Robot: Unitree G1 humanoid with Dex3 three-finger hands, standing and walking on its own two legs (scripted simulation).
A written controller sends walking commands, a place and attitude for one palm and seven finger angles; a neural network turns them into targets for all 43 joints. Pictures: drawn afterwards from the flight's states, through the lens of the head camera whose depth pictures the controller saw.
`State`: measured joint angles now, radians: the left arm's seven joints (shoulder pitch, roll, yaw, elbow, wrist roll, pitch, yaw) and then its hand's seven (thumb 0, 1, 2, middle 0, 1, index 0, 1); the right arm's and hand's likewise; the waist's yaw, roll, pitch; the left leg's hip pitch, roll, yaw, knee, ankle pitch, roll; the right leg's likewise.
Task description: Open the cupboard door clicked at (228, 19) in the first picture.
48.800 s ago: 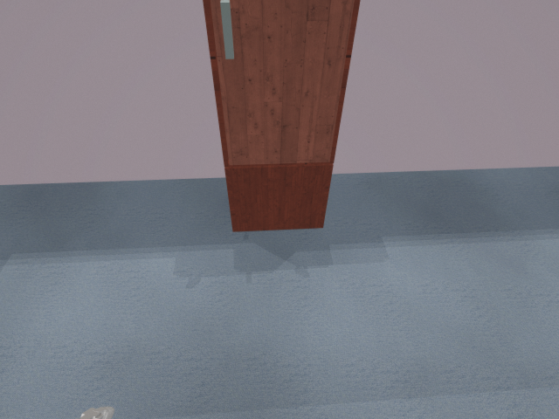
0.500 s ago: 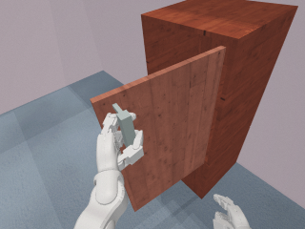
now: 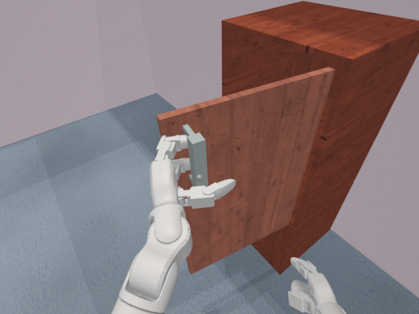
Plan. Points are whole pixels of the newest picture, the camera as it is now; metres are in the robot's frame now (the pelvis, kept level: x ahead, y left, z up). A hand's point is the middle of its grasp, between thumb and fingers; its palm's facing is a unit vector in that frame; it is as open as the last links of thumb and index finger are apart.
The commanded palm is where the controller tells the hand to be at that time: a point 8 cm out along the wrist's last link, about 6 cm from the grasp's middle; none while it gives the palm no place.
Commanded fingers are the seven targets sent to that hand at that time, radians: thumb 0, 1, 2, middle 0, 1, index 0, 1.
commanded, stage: open thumb and fingers to let go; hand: left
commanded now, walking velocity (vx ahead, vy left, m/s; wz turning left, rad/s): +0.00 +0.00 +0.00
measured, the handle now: (194, 162) +0.35 +0.07 +0.15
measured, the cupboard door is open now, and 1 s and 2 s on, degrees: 80 78 78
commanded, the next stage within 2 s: slide the hand sideways off the handle in 0.38 s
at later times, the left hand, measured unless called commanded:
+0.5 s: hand (207, 178) +0.29 +0.04 +0.17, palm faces +0.20 -0.98 -0.01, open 15.7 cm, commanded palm +0.25 +0.07 +0.16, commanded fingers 0.00 -0.50 0.30 -0.15 -0.30 -0.15 -0.30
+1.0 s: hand (196, 194) +0.26 +0.05 +0.16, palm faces -0.14 -0.99 -0.05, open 16.6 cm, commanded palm +0.23 +0.11 +0.16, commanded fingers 0.00 -0.50 0.30 -0.15 -0.30 -0.15 -0.30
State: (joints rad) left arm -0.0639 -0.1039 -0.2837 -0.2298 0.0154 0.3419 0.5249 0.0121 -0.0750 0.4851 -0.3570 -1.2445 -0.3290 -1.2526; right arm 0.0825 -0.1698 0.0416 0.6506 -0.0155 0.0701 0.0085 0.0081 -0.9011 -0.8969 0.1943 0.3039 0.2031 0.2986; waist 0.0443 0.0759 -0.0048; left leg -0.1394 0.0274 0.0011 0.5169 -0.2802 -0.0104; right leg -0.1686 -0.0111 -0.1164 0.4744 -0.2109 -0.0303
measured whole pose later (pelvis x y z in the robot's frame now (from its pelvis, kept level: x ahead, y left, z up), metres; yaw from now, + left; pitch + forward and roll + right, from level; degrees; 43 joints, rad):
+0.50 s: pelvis -0.01 +0.02 +0.00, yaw -1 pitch -6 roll +0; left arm -0.17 -0.12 -0.35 -0.14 0.01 0.37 0.59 -0.01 -0.50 0.31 -0.25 -0.51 -0.22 -0.47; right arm 0.07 -0.14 0.05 0.70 -0.02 0.08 0.05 0.01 -0.90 -0.90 0.20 0.30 0.20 0.30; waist 0.04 0.05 0.00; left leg -0.17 0.00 0.03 0.55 -0.28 0.02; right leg -0.21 -0.04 -0.08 0.52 -0.21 0.00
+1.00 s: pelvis +0.01 +0.00 +0.00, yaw -1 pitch -6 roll +0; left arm 0.07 0.06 -0.20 -0.34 -0.08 0.29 0.06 -0.01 -0.50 0.30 -0.13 -0.30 -0.08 -0.28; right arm 0.15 -0.20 0.07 0.53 0.02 0.09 0.00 0.01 -0.90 -0.90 0.20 0.30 0.20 0.30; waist 0.03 0.06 -0.01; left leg -0.13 0.02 0.03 0.52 -0.30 0.00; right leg -0.19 -0.02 -0.08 0.52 -0.24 -0.02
